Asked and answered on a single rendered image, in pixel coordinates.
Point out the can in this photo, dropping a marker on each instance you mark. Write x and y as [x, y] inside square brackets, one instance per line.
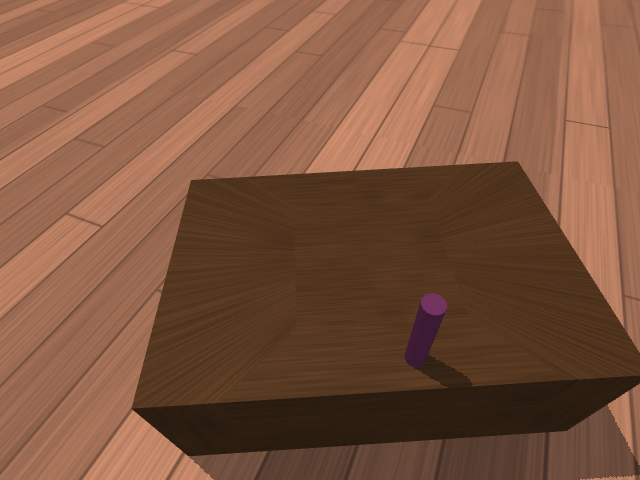
[431, 311]

